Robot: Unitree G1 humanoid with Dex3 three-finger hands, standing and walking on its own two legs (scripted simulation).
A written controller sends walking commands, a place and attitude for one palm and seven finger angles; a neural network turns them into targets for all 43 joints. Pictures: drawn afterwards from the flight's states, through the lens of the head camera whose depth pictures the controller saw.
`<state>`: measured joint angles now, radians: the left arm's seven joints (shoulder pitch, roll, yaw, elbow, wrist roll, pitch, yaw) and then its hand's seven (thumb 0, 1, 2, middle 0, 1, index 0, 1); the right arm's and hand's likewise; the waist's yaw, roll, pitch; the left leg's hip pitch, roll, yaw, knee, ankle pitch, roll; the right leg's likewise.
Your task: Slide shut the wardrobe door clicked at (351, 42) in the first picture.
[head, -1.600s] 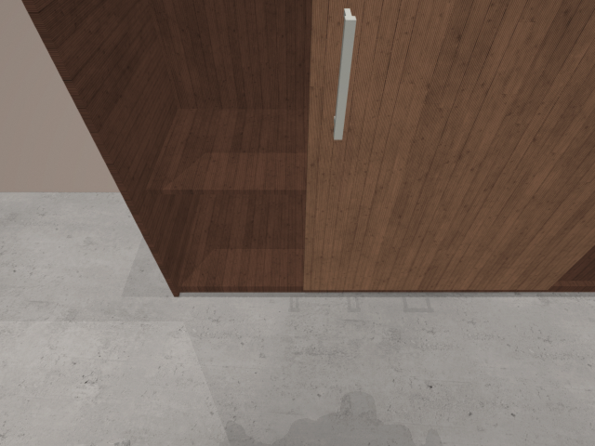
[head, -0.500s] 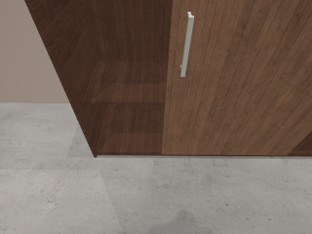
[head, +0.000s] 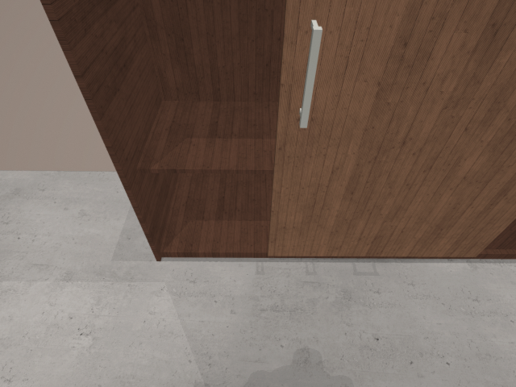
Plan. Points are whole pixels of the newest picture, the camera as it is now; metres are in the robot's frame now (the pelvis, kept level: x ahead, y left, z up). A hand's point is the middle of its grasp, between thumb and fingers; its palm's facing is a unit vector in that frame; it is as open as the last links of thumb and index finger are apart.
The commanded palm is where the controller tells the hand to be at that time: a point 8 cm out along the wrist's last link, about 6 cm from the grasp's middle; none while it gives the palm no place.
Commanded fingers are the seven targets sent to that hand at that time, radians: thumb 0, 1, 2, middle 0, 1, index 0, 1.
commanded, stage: take the last steps up to it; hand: right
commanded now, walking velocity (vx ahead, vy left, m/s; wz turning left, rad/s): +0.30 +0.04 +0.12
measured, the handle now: (308, 78) +0.74 -0.07 +0.12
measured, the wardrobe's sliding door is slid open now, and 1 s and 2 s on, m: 0.48 0.48 0.48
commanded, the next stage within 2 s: come to a stop and stand still in 0.58 s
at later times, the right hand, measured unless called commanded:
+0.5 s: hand out of the picture +0.11 -0.19 -0.20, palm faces -0.05 +0.99 -0.12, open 7.4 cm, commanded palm none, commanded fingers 0.00 -0.90 -0.90 0.20 0.30 0.20 0.30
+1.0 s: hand (353, 313) +0.32 -0.19 -0.20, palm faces +0.00 +0.98 -0.17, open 7.2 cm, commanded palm none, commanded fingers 0.00 -0.90 -0.90 0.20 0.30 0.20 0.30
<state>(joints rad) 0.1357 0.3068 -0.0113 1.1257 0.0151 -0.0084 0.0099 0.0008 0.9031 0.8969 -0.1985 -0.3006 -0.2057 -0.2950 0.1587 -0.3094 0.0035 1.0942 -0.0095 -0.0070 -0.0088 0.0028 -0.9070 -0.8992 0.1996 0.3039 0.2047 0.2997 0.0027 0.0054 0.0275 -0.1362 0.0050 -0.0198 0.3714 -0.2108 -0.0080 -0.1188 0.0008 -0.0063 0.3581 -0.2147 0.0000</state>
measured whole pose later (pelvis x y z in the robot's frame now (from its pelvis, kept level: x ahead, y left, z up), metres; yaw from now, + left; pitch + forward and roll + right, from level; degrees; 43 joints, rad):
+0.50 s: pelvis +0.11 -0.02 -0.01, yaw +4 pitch -1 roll +1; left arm 0.46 0.10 0.00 1.17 0.03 -0.08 0.05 0.00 0.91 0.90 -0.20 -0.30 -0.20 -0.29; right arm 0.29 -0.17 -0.04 1.11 -0.02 0.01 0.02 0.01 -0.91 -0.90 0.20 0.30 0.20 0.30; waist 0.03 0.03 0.07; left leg -0.51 0.05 0.07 1.02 -0.35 0.03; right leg 0.04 -0.01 -0.09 0.40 -0.43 -0.03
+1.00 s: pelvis +0.24 -0.01 -0.03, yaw +3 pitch -2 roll +1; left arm 0.20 0.14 0.04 1.02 0.03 0.00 0.04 0.01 0.94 0.90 -0.19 -0.30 -0.20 -0.29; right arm 0.17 -0.18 -0.06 0.99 -0.01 0.04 -0.04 0.00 -0.93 -0.90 0.20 0.30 0.20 0.30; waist 0.01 0.03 0.07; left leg -0.38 0.02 0.08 0.80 -0.44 0.01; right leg -0.35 -0.05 -0.10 0.68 -0.29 -0.04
